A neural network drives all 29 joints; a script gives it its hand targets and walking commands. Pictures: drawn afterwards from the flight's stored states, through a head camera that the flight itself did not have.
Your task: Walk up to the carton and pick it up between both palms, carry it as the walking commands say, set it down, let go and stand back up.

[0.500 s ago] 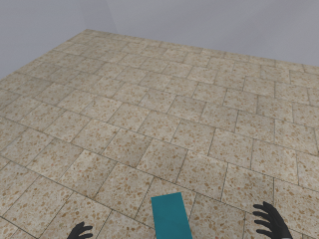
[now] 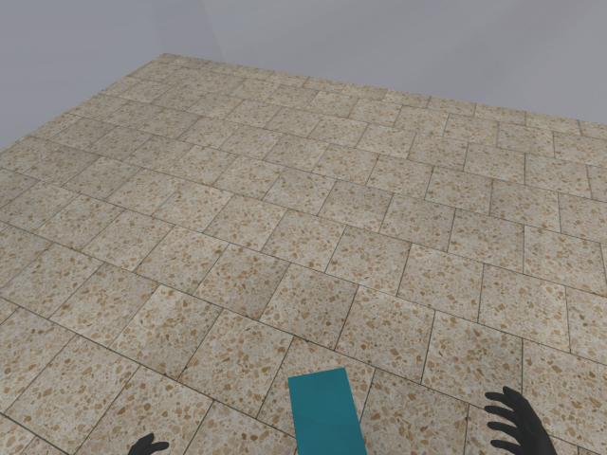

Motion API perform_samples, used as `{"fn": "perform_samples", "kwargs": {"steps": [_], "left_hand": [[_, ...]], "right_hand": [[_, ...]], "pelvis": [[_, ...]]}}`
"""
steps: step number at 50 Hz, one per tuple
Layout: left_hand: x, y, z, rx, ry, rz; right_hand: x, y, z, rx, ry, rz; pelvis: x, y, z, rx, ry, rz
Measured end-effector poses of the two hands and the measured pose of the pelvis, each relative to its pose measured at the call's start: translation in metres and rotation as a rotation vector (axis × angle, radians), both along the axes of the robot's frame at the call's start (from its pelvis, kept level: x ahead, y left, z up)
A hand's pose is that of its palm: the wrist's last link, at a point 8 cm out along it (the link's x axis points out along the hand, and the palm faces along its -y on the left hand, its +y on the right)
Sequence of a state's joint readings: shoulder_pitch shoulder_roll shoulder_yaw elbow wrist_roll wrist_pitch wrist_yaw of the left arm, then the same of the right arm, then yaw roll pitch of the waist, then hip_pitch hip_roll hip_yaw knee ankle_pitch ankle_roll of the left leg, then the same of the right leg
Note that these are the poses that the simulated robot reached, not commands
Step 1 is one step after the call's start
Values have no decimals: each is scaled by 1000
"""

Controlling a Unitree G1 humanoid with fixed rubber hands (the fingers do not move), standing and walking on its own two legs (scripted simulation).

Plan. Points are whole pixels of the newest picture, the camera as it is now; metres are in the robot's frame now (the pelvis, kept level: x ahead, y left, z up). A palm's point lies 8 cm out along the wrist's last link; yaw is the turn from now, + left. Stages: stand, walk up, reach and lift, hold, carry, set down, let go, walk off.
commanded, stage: stand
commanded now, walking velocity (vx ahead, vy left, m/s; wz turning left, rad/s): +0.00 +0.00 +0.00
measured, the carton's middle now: (325, 440) +0.30 -0.01 -0.61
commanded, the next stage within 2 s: none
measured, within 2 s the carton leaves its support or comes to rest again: neither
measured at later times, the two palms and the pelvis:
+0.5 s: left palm out of the picture +0.07 +0.26 -0.10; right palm out of the picture +0.12 -0.27 -0.07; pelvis -0.03 +0.00 +0.00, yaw +0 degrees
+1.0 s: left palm out of the picture +0.04 +0.27 -0.10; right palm out of the picture +0.10 -0.27 -0.08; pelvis -0.04 -0.01 +0.00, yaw +0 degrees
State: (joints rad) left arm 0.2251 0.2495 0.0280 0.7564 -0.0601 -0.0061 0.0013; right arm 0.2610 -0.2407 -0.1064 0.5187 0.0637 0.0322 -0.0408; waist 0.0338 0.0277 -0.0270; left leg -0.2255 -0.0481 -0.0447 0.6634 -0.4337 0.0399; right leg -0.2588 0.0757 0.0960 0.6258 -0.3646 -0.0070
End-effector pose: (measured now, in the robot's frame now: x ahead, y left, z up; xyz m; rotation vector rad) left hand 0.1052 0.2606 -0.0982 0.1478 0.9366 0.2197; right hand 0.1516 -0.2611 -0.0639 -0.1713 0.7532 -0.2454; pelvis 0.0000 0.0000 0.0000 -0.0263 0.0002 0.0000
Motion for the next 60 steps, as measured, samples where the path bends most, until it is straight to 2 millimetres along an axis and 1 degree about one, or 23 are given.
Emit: {"fn": "perform_samples", "kwargs": {"steps": [12, 21, 31, 44, 60], "left_hand": [[-16, -1, 2, 4, -13, 2], [-30, 1, 1, 14, -2, 6], [-44, 5, -2, 25, 33, 8], [-55, 5, -4, 27, 54, 11], [-74, 7, -6, 38, 94, 19]], "right_hand": [[-23, -4, -4, 3, 9, -6], [-31, -5, -3, 8, -4, 1], [-40, -7, -8, 9, 21, 4], [-42, -8, -11, 12, 35, 5], [-56, -12, -18, 20, 70, 3]], "pelvis": [[-15, -2, 1, 3, -21, 0], [-25, -4, 1, 5, -35, 1], [-31, -5, 1, 6, -44, 1], [-37, -6, 1, 8, -52, 1], [-48, -9, 1, 12, -65, 2]]}}
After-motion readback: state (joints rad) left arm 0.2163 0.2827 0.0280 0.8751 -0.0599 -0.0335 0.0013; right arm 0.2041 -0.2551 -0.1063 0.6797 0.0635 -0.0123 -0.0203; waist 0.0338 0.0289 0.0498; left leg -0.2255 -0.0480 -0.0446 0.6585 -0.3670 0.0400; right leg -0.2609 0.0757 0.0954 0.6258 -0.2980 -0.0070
